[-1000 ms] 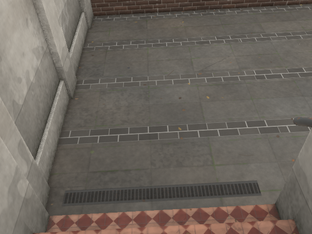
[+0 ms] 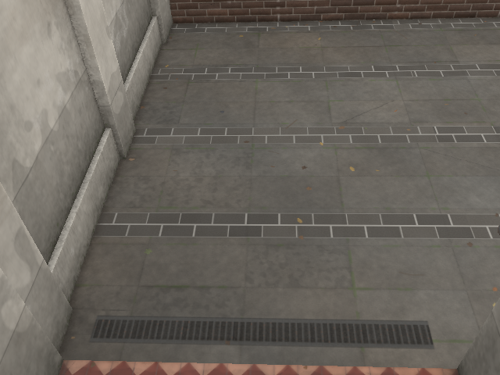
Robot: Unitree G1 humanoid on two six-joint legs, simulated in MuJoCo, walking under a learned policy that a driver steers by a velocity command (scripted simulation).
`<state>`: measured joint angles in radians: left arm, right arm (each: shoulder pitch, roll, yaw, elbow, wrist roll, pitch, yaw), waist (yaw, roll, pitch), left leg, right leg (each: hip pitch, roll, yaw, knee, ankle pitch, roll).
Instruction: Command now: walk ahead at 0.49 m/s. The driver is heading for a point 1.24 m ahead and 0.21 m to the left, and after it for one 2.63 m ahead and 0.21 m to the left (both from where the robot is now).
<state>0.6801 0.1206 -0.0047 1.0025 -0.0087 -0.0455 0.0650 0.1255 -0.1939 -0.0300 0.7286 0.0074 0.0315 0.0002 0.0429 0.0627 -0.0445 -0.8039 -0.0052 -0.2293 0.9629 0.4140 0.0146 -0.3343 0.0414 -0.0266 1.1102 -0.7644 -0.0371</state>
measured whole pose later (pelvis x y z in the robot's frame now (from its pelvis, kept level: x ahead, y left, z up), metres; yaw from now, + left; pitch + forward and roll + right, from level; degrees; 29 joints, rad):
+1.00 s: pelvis +0.46 +0.00 -0.43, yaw -1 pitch +0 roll -2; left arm 0.68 0.06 -0.03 1.09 -0.03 -0.05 0.09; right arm 0.10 -0.16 -0.03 0.73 0.00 -0.01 0.02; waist 0.09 0.08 -0.04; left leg -0.73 0.03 -0.16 0.77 0.56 -0.03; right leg -0.29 0.10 0.00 1.09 -0.79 -0.05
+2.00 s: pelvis +0.64 -0.01 -0.56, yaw +0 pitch +0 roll -1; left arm 0.31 0.15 0.00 0.96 -0.02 0.07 0.02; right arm 0.36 -0.15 0.01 0.93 0.00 0.06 -0.02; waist -0.01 0.01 0.01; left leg -0.14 0.03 -0.04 0.47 -0.34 -0.02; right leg -0.21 0.00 0.09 0.46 -0.25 0.04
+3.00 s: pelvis +0.91 +0.10 -0.84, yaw +0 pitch +1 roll +1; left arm 0.09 0.19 0.04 0.84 -0.03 -0.07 0.03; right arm 0.67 -0.08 0.01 1.16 -0.02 -0.08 -0.03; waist -0.05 -0.06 -0.07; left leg -0.28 -0.09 0.06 0.96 -0.69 0.08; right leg -0.93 -0.06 0.10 1.29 0.11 0.00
